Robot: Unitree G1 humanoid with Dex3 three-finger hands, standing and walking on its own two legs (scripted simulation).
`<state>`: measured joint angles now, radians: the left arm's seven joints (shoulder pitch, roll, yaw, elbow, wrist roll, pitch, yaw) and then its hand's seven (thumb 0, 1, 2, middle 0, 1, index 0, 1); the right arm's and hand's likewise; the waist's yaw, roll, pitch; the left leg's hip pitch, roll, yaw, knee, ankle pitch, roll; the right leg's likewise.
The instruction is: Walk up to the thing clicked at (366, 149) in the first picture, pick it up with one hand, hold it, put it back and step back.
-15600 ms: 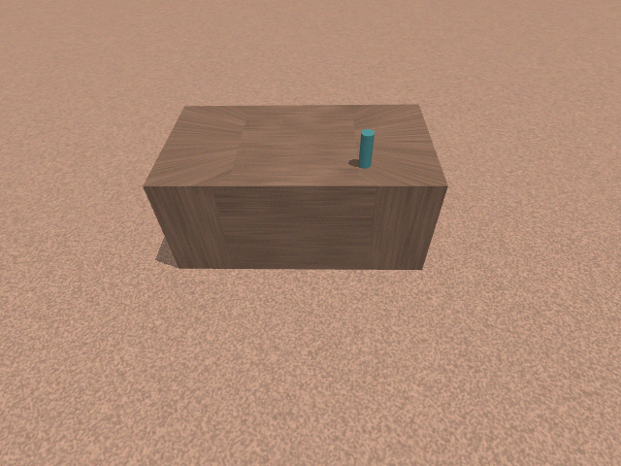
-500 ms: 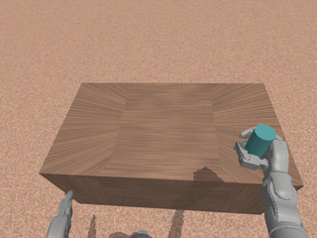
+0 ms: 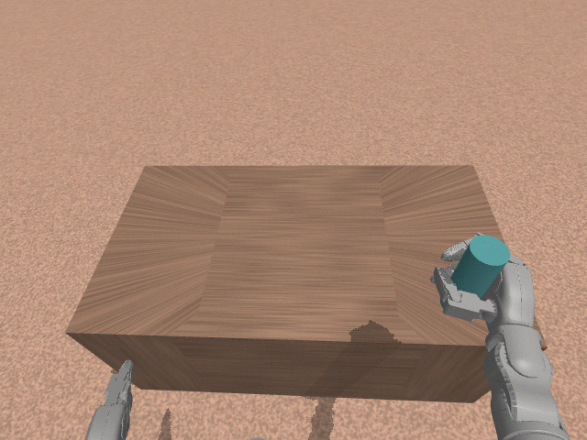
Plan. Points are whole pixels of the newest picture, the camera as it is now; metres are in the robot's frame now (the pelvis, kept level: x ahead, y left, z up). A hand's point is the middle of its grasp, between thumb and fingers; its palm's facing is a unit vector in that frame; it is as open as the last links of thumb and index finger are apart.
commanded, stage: hold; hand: right
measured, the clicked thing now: (470, 279) +0.35 -0.19 +0.06
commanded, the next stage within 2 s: none
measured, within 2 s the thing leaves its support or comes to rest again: neither
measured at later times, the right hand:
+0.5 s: hand (466, 281) +0.33 -0.18 +0.07, palm faces +0.14 +0.99 +0.01, open 5.6 cm
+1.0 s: hand (462, 282) +0.34 -0.17 +0.06, palm faces +0.14 +0.99 +0.01, open 5.6 cm
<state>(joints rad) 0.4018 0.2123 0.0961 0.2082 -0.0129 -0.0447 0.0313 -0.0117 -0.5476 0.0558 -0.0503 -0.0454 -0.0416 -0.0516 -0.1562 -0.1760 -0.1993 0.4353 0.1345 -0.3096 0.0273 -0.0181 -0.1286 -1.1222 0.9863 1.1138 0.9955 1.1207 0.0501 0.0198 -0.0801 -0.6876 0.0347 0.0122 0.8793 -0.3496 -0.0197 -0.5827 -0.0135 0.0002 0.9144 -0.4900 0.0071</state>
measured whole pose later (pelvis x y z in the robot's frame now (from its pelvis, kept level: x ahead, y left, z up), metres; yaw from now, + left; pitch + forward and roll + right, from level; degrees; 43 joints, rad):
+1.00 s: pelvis +0.00 +0.00 +0.01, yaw +0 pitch +6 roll +0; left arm 0.35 0.21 0.09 0.34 -0.02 -0.06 0.04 -0.01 -0.53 0.05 -0.05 -0.05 -0.05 -0.05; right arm -0.12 -0.18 -0.18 0.41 0.16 -0.29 0.03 -0.02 -0.13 -1.12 0.98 1.12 0.99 1.13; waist 0.04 0.01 -0.05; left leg -0.58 0.03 0.01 0.78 -0.31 -0.02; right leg -0.47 -0.01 0.00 0.81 -0.45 0.01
